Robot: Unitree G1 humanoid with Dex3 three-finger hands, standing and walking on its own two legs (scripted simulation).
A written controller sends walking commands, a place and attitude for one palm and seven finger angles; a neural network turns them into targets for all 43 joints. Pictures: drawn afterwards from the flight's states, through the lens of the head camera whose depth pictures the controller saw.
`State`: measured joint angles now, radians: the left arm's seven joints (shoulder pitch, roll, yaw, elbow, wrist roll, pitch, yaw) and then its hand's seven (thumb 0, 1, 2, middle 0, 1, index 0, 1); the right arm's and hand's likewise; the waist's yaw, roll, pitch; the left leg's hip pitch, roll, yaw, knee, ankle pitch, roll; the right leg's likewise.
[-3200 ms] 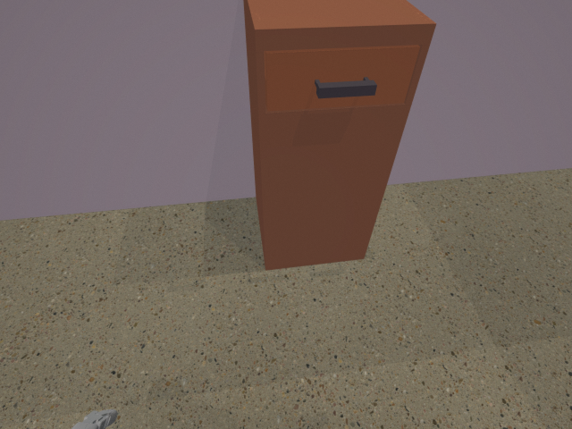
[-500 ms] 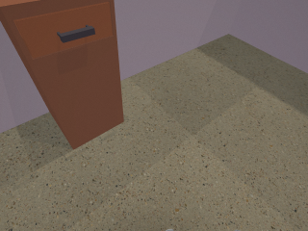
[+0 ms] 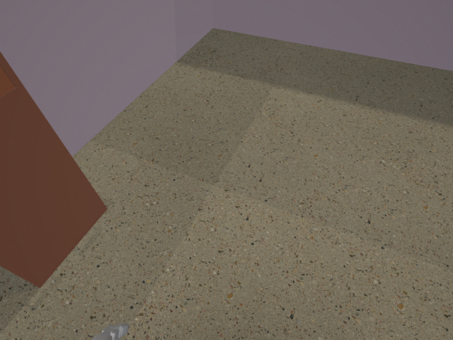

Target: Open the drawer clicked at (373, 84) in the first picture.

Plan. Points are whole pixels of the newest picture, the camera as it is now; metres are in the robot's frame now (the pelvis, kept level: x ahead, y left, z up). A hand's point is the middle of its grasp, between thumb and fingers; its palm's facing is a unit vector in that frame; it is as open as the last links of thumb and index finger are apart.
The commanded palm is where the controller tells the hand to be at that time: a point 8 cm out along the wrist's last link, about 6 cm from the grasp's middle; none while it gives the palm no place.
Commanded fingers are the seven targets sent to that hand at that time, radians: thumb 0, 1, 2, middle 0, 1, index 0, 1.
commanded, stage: walk to a spot facing it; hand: left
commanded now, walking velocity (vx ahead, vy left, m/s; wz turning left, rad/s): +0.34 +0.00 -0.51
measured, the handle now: out of the picture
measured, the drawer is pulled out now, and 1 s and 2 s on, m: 0.00 0.00 0.00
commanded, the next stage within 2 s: turn to face it in 1.08 s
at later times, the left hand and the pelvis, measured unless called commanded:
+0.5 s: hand out of the picture +0.15 +0.21 -0.19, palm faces -0.11 -0.98 -0.14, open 7.4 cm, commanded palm none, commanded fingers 0.00 0.90 0.90 -0.20 -0.30 -0.20 -0.30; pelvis +0.20 +0.03 -0.01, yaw -14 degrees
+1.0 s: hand (199, 177) +0.56 +0.10 -0.16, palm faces -0.49 -0.86 -0.13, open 7.4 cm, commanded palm none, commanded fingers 0.00 0.90 0.90 -0.20 -0.30 -0.20 -0.30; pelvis +0.39 +0.00 +0.01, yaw -29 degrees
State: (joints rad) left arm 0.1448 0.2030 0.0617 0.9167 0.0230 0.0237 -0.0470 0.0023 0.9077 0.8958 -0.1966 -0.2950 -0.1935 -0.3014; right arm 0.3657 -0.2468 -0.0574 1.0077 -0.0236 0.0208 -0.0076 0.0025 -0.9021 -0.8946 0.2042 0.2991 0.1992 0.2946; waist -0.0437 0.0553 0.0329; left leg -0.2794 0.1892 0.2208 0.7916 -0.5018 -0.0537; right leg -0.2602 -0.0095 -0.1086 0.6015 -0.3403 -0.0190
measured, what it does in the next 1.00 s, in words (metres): walks ahead, turning right: left foot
